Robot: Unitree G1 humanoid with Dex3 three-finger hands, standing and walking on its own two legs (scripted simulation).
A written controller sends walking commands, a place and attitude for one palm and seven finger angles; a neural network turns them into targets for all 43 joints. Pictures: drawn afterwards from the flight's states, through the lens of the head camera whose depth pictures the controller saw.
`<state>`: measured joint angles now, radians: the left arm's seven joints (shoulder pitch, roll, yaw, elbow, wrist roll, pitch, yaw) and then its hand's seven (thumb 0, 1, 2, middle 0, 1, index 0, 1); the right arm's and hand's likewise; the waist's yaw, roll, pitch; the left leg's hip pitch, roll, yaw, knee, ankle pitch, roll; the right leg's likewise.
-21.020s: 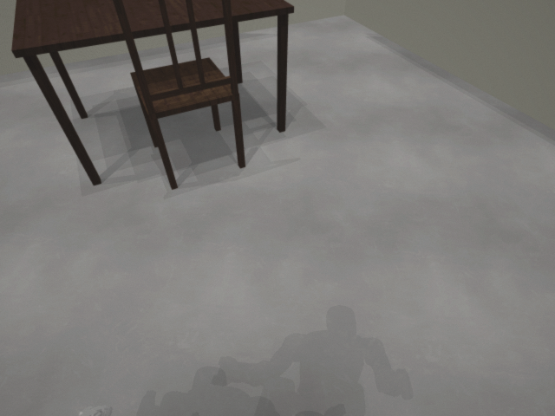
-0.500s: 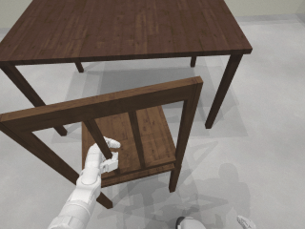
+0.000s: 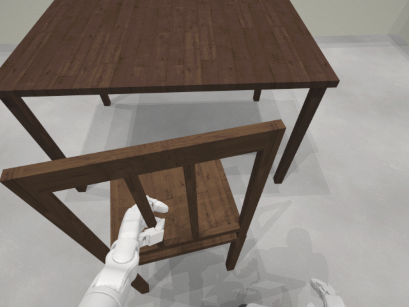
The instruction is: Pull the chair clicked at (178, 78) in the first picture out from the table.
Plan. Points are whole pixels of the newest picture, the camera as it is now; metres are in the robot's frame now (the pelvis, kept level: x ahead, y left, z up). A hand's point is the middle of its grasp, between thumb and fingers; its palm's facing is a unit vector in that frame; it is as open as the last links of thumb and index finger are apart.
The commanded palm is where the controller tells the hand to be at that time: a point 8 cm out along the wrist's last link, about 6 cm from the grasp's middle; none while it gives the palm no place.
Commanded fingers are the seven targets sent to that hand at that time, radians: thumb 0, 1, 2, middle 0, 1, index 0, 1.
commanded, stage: stop walking, hand still on the chair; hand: left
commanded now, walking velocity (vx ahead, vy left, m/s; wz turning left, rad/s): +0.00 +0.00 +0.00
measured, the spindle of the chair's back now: (149, 217) +0.30 +0.13 -0.05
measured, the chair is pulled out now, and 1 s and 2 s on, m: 0.27 0.27 0.27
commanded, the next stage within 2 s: open the thumb and straighten the fingers in 0.02 s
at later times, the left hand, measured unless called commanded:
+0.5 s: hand (155, 229) +0.29 +0.12 -0.07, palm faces -0.05 -0.98 -0.19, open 11.7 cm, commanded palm +0.27 +0.17 -0.04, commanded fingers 0.00 -0.55 0.20 -0.25 -0.73 -0.25 -0.73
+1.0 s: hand (152, 234) +0.28 +0.12 -0.07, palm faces -0.02 -0.98 -0.19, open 17.3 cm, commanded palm +0.25 +0.18 -0.05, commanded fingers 0.00 -0.55 0.20 0.00 0.00 0.00 0.00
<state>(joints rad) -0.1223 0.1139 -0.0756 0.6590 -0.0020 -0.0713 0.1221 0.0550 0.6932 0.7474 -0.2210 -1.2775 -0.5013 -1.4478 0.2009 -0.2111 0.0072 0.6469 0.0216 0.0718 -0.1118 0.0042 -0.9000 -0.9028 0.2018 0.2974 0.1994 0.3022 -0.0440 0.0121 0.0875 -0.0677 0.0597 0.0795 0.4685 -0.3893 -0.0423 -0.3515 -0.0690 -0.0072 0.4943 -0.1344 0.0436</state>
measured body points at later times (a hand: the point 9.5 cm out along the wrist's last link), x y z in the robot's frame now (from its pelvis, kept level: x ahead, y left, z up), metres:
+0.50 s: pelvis +0.00 +0.00 -0.02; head +0.05 -0.02 +0.43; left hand +0.28 +0.17 -0.05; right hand +0.13 -0.25 -0.13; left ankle -0.09 +0.13 -0.73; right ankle +0.08 -0.15 -0.73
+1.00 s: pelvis +0.00 -0.01 -0.03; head +0.07 -0.03 +0.41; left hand +0.27 +0.18 -0.06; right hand +0.17 -0.25 -0.14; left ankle -0.09 +0.13 -0.73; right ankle +0.08 -0.15 -0.73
